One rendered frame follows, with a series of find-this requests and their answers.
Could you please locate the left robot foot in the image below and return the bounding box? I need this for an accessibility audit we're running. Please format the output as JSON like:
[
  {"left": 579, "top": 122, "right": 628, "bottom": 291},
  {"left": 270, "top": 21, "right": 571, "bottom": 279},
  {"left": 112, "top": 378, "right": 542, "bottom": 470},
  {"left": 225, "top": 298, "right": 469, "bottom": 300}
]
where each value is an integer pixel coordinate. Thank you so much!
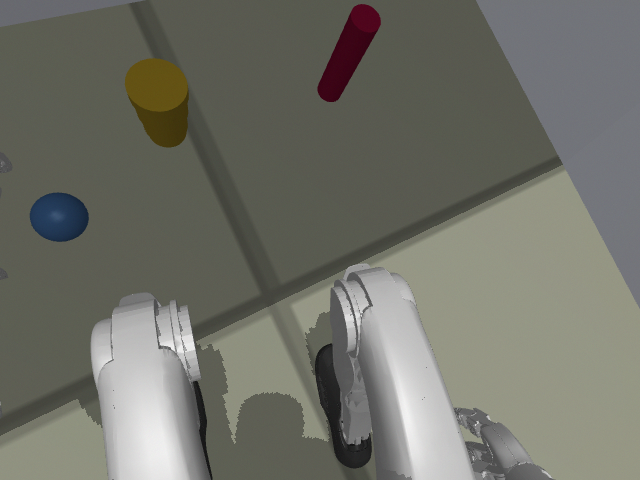
[{"left": 193, "top": 381, "right": 213, "bottom": 480}]

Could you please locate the right robot foot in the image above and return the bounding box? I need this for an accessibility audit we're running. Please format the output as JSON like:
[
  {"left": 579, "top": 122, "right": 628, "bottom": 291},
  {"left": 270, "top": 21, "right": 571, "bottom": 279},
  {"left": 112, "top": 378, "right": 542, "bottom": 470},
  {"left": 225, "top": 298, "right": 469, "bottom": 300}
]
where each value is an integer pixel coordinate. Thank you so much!
[{"left": 315, "top": 344, "right": 372, "bottom": 468}]

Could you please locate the right robot arm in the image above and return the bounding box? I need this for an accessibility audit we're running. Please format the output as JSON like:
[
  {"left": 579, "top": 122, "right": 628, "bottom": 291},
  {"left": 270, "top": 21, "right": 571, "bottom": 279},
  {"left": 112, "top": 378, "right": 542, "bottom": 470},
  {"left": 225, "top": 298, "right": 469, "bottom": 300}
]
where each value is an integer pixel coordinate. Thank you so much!
[{"left": 505, "top": 464, "right": 555, "bottom": 480}]

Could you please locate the right robot hand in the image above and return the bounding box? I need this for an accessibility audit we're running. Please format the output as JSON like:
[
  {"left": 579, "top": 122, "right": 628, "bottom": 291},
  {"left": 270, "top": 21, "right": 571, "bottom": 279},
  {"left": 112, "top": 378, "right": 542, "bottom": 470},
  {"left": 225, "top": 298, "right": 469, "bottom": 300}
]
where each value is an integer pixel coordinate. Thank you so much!
[{"left": 454, "top": 408, "right": 534, "bottom": 480}]

